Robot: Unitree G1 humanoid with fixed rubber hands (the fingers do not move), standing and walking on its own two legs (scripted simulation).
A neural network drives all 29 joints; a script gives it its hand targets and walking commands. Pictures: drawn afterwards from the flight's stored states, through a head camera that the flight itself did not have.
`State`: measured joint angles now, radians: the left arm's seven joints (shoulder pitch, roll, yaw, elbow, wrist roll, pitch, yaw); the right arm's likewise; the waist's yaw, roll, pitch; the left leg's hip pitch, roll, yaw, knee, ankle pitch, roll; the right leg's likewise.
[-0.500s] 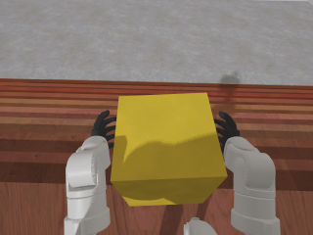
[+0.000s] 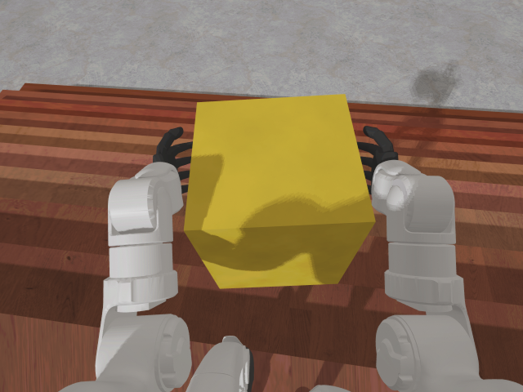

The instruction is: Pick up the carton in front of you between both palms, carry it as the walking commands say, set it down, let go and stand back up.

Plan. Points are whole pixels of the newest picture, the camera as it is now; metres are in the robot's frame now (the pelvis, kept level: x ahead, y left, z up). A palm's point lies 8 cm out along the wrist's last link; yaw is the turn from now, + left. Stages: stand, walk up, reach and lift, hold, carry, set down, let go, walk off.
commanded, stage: carry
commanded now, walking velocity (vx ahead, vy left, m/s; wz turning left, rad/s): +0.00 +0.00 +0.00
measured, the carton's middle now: (275, 202) +0.38 +0.01 +0.02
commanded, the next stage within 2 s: none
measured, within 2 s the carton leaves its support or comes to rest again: neither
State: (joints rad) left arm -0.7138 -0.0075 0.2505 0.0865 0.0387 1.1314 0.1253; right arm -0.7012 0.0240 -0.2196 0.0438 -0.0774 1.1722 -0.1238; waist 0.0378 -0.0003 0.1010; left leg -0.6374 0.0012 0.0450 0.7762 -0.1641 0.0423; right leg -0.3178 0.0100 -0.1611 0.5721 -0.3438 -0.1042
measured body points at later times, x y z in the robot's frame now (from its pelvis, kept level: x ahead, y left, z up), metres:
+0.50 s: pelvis +0.20 +0.00 +0.00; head +0.26 +0.01 +0.44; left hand +0.57 +0.18 +0.10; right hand +0.59 -0.12 +0.10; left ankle +0.18 +0.10 -0.72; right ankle +0.14 -0.09 -0.71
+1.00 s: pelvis +0.42 +0.10 -0.21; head +0.48 +0.12 +0.24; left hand +0.81 +0.23 -0.13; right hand +0.78 -0.08 -0.13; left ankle +0.37 +0.11 -0.89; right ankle +0.45 -0.07 -0.83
